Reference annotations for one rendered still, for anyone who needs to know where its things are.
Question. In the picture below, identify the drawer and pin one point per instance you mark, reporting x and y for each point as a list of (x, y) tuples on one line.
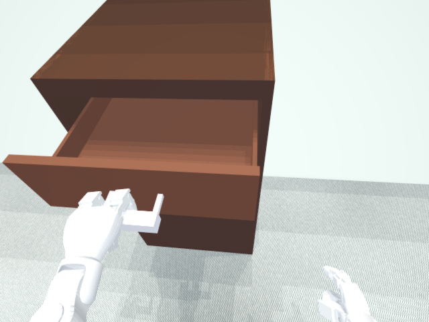
[(201, 154)]

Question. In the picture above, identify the robot left hand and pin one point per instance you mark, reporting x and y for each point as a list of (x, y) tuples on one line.
[(93, 230)]

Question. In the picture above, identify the handle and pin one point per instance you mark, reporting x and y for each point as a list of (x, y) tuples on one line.
[(141, 221)]

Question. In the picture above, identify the left robot forearm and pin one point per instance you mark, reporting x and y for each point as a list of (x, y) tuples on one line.
[(72, 291)]

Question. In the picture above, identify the cabinet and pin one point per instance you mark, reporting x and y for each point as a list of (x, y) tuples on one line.
[(171, 49)]

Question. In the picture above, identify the robot right hand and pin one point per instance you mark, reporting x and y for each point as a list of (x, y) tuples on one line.
[(336, 307)]

